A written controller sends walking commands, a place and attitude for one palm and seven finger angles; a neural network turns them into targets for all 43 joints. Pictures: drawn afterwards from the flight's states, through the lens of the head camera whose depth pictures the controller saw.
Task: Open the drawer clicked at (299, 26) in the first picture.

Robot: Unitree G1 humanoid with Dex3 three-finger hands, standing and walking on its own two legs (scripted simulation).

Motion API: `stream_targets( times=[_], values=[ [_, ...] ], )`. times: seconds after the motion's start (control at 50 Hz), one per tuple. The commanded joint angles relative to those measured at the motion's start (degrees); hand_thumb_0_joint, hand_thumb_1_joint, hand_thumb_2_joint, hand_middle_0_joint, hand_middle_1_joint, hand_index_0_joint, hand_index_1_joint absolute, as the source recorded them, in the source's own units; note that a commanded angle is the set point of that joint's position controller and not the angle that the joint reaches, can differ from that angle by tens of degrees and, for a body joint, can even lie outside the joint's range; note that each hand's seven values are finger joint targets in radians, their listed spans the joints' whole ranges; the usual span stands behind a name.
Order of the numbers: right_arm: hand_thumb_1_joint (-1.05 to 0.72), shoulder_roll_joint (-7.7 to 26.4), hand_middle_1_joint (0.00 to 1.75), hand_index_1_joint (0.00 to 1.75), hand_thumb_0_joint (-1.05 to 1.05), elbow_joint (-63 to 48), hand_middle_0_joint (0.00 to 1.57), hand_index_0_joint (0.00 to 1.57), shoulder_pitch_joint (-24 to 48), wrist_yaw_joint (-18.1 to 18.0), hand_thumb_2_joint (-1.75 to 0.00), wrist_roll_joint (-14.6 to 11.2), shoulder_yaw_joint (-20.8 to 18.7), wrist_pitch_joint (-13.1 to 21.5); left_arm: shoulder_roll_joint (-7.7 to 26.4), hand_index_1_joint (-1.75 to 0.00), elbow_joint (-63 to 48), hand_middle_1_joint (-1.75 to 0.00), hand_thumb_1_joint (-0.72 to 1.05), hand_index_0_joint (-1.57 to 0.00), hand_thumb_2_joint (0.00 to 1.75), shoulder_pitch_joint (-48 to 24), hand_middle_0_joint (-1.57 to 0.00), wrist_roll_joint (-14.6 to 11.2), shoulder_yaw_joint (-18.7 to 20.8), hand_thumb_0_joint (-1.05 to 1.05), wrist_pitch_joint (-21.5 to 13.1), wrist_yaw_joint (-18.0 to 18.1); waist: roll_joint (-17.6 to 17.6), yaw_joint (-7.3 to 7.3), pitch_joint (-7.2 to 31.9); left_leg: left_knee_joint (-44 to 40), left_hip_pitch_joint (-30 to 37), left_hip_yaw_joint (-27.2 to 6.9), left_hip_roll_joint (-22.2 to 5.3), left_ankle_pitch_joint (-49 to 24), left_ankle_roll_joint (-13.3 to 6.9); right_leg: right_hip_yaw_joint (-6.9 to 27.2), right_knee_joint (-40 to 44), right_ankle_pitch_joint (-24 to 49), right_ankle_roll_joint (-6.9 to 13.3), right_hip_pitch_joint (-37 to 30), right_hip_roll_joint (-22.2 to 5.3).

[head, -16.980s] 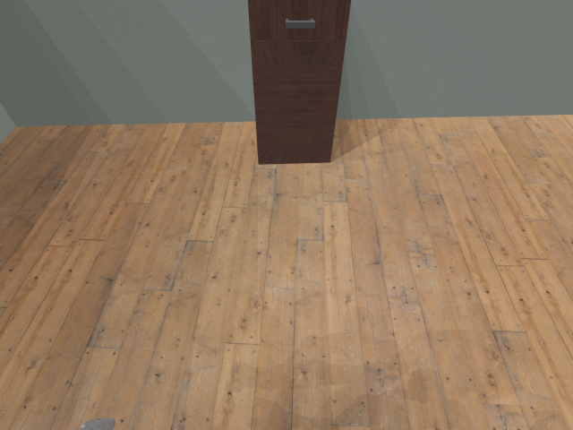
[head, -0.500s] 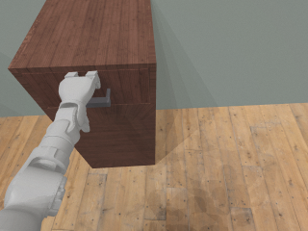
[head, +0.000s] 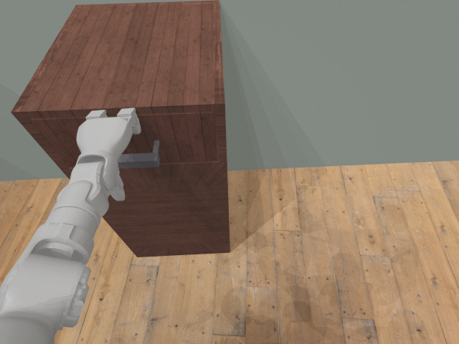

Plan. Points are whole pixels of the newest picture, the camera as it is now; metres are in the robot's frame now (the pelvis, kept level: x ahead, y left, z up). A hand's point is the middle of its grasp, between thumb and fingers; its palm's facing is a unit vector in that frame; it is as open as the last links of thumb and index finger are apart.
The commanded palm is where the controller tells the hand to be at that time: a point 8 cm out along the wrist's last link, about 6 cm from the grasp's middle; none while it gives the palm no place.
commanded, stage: re-aim the fingers above the handle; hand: left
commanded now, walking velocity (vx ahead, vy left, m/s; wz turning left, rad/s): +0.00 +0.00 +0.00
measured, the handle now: (131, 153) +0.50 +0.21 +0.00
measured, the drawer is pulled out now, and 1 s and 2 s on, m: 0.00 0.00 0.00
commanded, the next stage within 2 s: lower the fingers behind the handle in 1.76 s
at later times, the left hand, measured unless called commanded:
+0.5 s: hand (116, 153) +0.46 +0.21 +0.05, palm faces -0.04 -0.03 -1.00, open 13.7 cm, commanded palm +0.44 +0.21 +0.12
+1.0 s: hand (117, 153) +0.46 +0.21 +0.06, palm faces -0.02 -0.03 -1.00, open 13.7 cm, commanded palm +0.44 +0.21 +0.12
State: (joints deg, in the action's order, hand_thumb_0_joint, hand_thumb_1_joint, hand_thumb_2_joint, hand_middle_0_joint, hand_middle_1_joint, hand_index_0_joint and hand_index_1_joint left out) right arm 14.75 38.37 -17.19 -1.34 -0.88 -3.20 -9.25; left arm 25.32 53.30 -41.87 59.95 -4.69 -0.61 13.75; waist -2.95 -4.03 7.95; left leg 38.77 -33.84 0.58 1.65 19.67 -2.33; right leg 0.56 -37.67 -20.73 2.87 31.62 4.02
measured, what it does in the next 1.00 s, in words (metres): stands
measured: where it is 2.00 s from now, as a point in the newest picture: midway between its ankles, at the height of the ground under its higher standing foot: outside the picture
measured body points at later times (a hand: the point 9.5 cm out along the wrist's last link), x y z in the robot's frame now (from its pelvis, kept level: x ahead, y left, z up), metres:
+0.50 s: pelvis -0.01 +0.01 +0.00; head +0.06 -0.01 +0.44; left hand +0.45 +0.21 +0.11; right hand +0.03 -0.26 -0.13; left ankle -0.02 +0.10 -0.72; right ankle -0.04 -0.09 -0.72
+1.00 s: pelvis -0.01 +0.02 +0.00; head +0.05 +0.01 +0.44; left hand +0.45 +0.21 +0.11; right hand +0.03 -0.25 -0.13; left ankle -0.02 +0.10 -0.72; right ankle -0.04 -0.09 -0.72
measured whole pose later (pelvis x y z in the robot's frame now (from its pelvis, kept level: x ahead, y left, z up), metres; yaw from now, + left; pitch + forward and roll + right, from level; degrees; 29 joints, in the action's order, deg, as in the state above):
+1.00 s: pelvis -0.01 +0.02 +0.00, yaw +0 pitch +15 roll -1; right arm 14.2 38.7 -19.5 -1.0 -0.7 -3.2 -7.8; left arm 24.0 55.5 -44.9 60.5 -6.1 0.2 14.9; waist -3.1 -4.6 8.1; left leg 40.2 -35.7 1.4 2.3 19.3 -3.6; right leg 1.2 -38.7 -20.2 1.5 33.4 3.3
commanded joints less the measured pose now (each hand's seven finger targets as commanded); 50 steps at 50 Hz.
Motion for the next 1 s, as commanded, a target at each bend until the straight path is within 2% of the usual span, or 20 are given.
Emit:
stream_targets(
  times=[0.0,0.06,0.16,0.2,0.22,0.3,0.32,0.34,0.4,0.44,0.56,0.58,0.62,0.66,0.72,0.78,0.84,0.9,0.96,0.98],
  values=[
    [-0.9,7.7,0.3,0.3,0.0,-5.0,0.2,0.2,-3.9,-0.9,-0.9,-0.1,-2.6,1.0,13.0,-1.2,-12.5,-1.2,-0.5,-0.3,0.3,-25.7,-0.3,-0.5,3.4,0.0,-1.0,1.8,1.4,-1.05,21.4,-0.5,13.5,1.0,0.4,-25.0,-1.0,1.4,3.2,28.3,-0.8,-10.7,-1.4],
    [-0.9,7.9,0.3,0.3,0.0,-4.6,0.2,0.2,-4.1,-0.8,-0.9,-0.2,-2.5,1.1,13.3,-1.2,-11.9,-1.2,-0.5,-0.3,0.3,-24.9,-0.3,-0.4,3.6,0.0,-1.2,1.9,1.9,-1.08,20.4,-0.8,13.3,0.9,0.3,-23.6,-1.0,1.3,3.4,26.7,-0.9,-9.5,-1.2],
    [-0.9,8.3,0.3,0.3,0.0,-4.7,0.2,0.2,-4.3,-1.3,-0.9,-0.6,-2.1,1.2,17.1,-1.2,-9.1,-1.2,-0.5,-0.3,0.3,-25.2,-0.3,0.2,5.9,0.0,-0.5,2.4,2.8,-0.77,18.9,-1.5,10.3,1.1,0.4,-20.3,-1.0,1.6,3.7,23.9,-1.0,-9.7,-1.4],
    [-0.9,8.1,0.3,0.3,0.0,-4.6,0.2,0.2,-4.5,-1.3,-0.9,-0.5,-2.3,1.6,15.2,-1.2,-10.6,-1.2,-0.5,-0.3,0.3,-28.9,-0.3,0.1,4.1,0.0,-0.9,2.5,1.9,-1.87,19.4,-1.2,11.4,1.1,0.2,-20.1,-1.1,1.7,3.9,22.9,-0.9,-8.9,-1.5],
    [-0.9,8.0,0.3,0.3,0.0,-4.5,0.2,0.2,-5.0,-1.2,-0.9,-0.4,-2.5,1.8,15.2,-1.2,-11.0,-1.2,-0.5,-0.3,0.3,-29.4,-0.3,0.4,4.1,0.0,-1.2,2.5,0.5,-1.6,20.7,-1.1,12.5,0.9,0.2,-21.0,-1.0,1.5,3.5,23.2,-0.8,-8.4,-1.3],
    [-0.9,8.2,0.3,0.3,0.0,-4.3,0.2,0.2,-5.7,-1.0,-0.9,-0.1,-2.6,1.9,14.7,-1.2,-10.1,-1.2,-0.5,-0.3,0.3,-28.1,-0.3,-0.2,4.5,0.0,-1.5,2.5,1.8,-1.52,22.2,-0.6,13.5,0.5,0.0,-23.2,-0.9,1.1,3.1,24.0,-0.7,-8.5,-1.0],
    [-0.9,8.0,0.3,0.3,0.0,-4.2,0.2,0.2,-5.7,-0.9,-0.9,-0.2,-2.6,2.0,13.3,-1.2,-10.2,-1.2,-0.5,-0.3,0.3,-28.1,-0.3,-0.3,3.3,0.0,-1.5,2.4,0.6,-1.73,21.8,-0.6,13.7,0.7,0.1,-23.1,-1.0,1.1,3.2,24.1,-0.8,-7.7,-1.0],
    [-0.9,8.1,0.3,0.3,0.0,-4.1,0.2,0.2,-5.8,-0.9,-0.9,-0.3,-2.7,2.0,13.6,-1.2,-9.1,-1.2,-0.5,-0.3,0.3,-27.1,-0.3,-0.1,3.8,0.0,-1.2,2.5,1.4,-1.7,20.1,-0.6,13.3,0.5,0.0,-22.8,-0.9,0.8,3.2,23.5,-0.7,-7.0,-0.9],
    [-0.9,8.3,0.3,0.3,0.0,-4.0,0.2,0.2,-5.9,-0.9,-0.9,0.0,-2.7,2.1,14.7,-1.2,-10.2,-1.2,-0.5,-0.3,0.3,-29.0,-0.3,-0.1,4.7,0.0,-1.4,2.8,2.1,-1.67,21.7,-0.6,13.5,0.5,-0.1,-22.9,-1.1,1.0,3.2,23.3,-0.7,-7.7,-0.9],
    [-0.9,8.2,0.3,0.3,0.0,-4.3,0.2,0.2,-5.8,-0.8,-0.9,-0.2,-2.6,2.1,14.5,-1.2,-9.1,-1.2,-0.5,-0.3,0.3,-26.9,-0.3,0.0,4.5,0.0,-1.1,2.8,0.9,-1.15,20.9,-0.7,12.9,0.6,0.0,-22.4,-0.9,0.9,3.1,23.1,-0.7,-7.4,-0.8],
    [-0.9,8.3,0.3,0.3,0.0,-4.2,0.2,0.2,-5.9,-1.0,-0.9,-0.4,-2.4,2.2,14.6,-1.2,-7.7,-1.2,-0.5,-0.3,0.3,-29.1,-0.3,0.6,4.0,0.0,-0.3,3.4,1.2,-1.82,18.4,-1.3,12.2,0.2,-0.3,-20.2,-0.8,0.3,3.3,19.2,-0.6,-4.7,-0.7],
    [-0.9,8.2,0.3,0.3,0.0,-4.1,0.2,0.2,-6.3,-0.8,-0.9,-0.3,-2.5,2.4,12.3,-1.2,-8.9,-1.2,-0.5,-0.3,0.3,-30.8,-0.3,0.5,2.1,0.0,-0.3,3.4,0.5,-2.28,19.4,-1.2,13.4,0.1,-0.3,-20.8,-0.8,0.2,3.2,19.2,-0.5,-4.2,-0.7],
    [-0.9,8.3,0.3,0.3,0.0,-4.0,0.2,0.2,-6.4,-0.8,-0.9,-0.2,-2.5,2.3,15.2,-1.2,-7.9,-1.2,-0.5,-0.3,0.3,-29.2,-0.3,0.8,4.9,0.0,-0.1,3.6,-0.3,-1.3,21.1,-0.8,14.3,-0.1,-0.4,-22.3,-0.7,0.2,2.7,19.7,-0.4,-4.7,-0.5],
    [-0.9,8.2,0.3,0.3,0.0,-4.0,0.2,0.2,-6.6,-0.6,-0.9,-0.2,-2.6,2.4,12.7,-1.2,-8.3,-1.2,-0.5,-0.3,0.3,-30.7,-0.3,0.6,2.9,0.0,0.2,3.6,0.3,-1.99,20.3,-0.9,14.7,-0.3,-0.6,-22.3,-0.6,-0.3,2.7,19.1,-0.4,-3.5,-0.4],
    [-0.9,8.4,0.3,0.3,0.0,-4.2,0.2,0.2,-6.8,-0.7,-0.9,-0.1,-2.5,2.3,15.0,-1.2,-8.1,-1.2,-0.5,-0.3,0.3,-29.4,-0.3,0.6,5.0,0.0,0.1,3.5,1.2,-1.16,21.9,-0.8,14.6,-0.4,-0.6,-23.5,-0.6,-0.1,2.4,20.1,-0.4,-4.9,-0.4],
    [-0.9,8.3,0.3,0.3,0.0,-4.2,0.2,0.2,-6.4,-0.7,-0.9,-0.1,-2.6,2.3,12.5,-1.2,-8.2,-1.2,-0.5,-0.3,0.3,-29.7,-0.3,0.6,3.1,0.0,0.3,3.4,1.0,-1.77,19.8,-1.0,15.0,-0.5,-0.9,-22.5,-0.5,-0.6,2.7,18.4,-0.4,-3.2,-0.3],
    [-0.9,8.1,0.3,0.3,0.0,-4.3,0.2,0.2,-6.5,-0.5,-0.9,0.0,-2.8,2.5,10.8,-1.2,-10.2,-1.2,-0.5,-0.3,0.3,-30.4,-0.3,0.5,2.1,0.0,-0.2,3.5,-1.1,-1.49,21.7,-0.9,17.6,-1.1,-1.2,-24.5,-0.2,-0.8,2.4,18.1,-0.1,-2.1,-0.2],
    [-0.9,8.3,0.3,0.3,0.0,-4.3,0.2,0.2,-6.4,-0.4,-0.9,0.1,-2.7,2.4,11.9,-1.2,-9.4,-1.2,-0.5,-0.3,0.3,-29.9,-0.3,0.5,3.2,0.0,0.1,3.7,0.5,-1.38,21.0,-0.8,16.7,-1.3,-1.2,-24.4,-0.2,-0.9,2.4,17.7,-0.1,-2.4,-0.1],
    [-0.9,8.2,0.3,0.3,0.0,-3.8,0.2,0.2,-6.4,-0.2,-0.9,0.0,-2.8,2.7,8.6,-1.2,-9.4,-1.2,-0.5,-0.3,0.3,-31.8,-0.3,0.6,0.4,0.0,0.9,4.0,-0.2,-2.31,19.7,-1.1,17.4,-1.7,-1.4,-22.6,-0.1,-1.2,2.5,15.7,-0.2,0.1,-0.1],
    [-0.9,8.2,0.3,0.3,0.0,-3.8,0.2,0.2,-6.6,-0.2,-0.9,0.1,-3.0,2.7,9.1,-1.2,-9.7,-1.2,-0.5,-0.3,0.3,-31.6,-0.3,0.6,1.1,0.0,1.0,4.1,0.0,-1.98,20.6,-0.9,18.0,-1.7,-1.5,-23.2,-0.1,-1.1,2.5,16.1,-0.1,-0.3,-0.1]
  ],
)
